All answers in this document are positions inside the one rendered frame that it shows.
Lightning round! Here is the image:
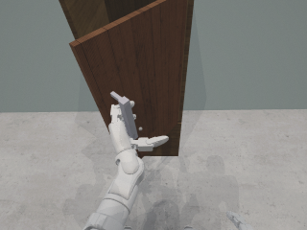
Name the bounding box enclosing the cupboard door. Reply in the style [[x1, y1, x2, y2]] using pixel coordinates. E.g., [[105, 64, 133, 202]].
[[69, 0, 187, 159]]

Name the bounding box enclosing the robot left hand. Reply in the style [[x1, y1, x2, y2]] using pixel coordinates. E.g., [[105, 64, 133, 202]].
[[108, 101, 169, 155]]

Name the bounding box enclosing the robot right hand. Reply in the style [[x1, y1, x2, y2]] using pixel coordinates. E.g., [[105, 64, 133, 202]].
[[226, 211, 254, 230]]

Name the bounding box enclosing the handle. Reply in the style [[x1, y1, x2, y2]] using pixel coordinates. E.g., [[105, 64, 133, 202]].
[[110, 91, 138, 140]]

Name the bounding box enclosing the left robot forearm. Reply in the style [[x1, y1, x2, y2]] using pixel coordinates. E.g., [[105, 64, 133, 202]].
[[82, 149, 145, 230]]

